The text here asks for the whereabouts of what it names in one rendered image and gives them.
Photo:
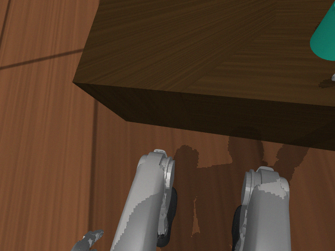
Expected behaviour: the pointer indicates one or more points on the left robot foot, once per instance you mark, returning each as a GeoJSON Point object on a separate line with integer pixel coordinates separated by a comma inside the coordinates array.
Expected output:
{"type": "Point", "coordinates": [163, 240]}

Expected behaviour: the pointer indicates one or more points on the left robot hand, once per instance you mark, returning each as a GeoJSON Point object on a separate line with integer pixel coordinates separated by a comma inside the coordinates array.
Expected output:
{"type": "Point", "coordinates": [88, 241]}

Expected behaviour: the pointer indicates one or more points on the can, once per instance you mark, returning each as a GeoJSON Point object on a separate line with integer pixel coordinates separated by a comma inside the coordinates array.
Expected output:
{"type": "Point", "coordinates": [322, 41]}

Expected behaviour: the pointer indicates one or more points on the right robot foot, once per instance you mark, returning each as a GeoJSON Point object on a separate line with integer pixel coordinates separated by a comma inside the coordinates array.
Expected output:
{"type": "Point", "coordinates": [235, 228]}

